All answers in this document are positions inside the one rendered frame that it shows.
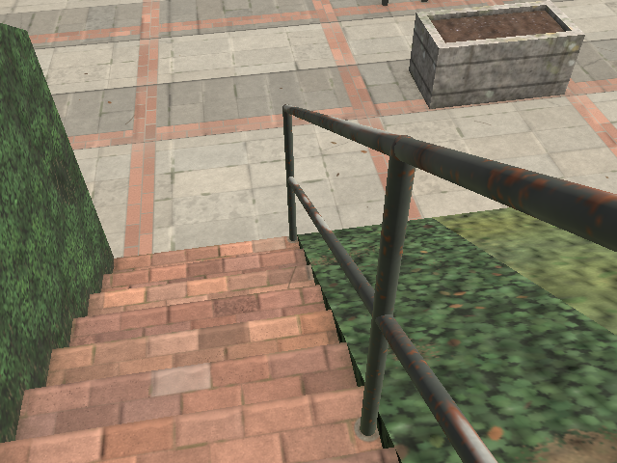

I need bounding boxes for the stairs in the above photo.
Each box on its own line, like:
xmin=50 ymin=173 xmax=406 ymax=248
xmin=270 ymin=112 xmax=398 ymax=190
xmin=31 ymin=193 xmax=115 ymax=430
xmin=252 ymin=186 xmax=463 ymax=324
xmin=0 ymin=236 xmax=399 ymax=463

